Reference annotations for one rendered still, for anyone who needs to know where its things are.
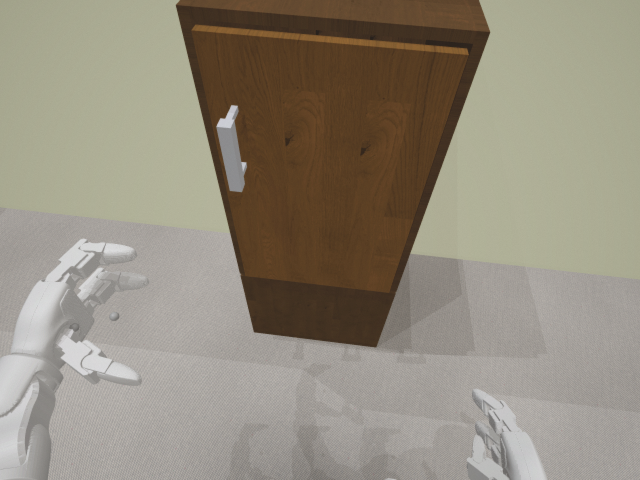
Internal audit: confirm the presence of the robot right hand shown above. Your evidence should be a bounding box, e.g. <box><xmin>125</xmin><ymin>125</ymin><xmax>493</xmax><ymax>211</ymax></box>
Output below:
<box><xmin>467</xmin><ymin>389</ymin><xmax>547</xmax><ymax>480</ymax></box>

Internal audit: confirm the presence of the left robot forearm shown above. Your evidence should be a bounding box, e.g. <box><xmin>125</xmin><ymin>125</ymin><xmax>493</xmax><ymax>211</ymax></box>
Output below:
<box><xmin>0</xmin><ymin>353</ymin><xmax>63</xmax><ymax>480</ymax></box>

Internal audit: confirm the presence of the cupboard door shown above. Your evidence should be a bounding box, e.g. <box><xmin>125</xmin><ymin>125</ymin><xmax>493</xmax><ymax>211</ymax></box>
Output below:
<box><xmin>191</xmin><ymin>25</ymin><xmax>469</xmax><ymax>293</ymax></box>

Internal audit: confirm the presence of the handle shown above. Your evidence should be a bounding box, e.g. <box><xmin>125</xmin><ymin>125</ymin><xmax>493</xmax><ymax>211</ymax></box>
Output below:
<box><xmin>216</xmin><ymin>105</ymin><xmax>247</xmax><ymax>192</ymax></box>

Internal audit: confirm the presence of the robot left hand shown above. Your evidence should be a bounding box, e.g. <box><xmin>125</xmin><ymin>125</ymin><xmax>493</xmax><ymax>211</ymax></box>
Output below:
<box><xmin>11</xmin><ymin>239</ymin><xmax>149</xmax><ymax>386</ymax></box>

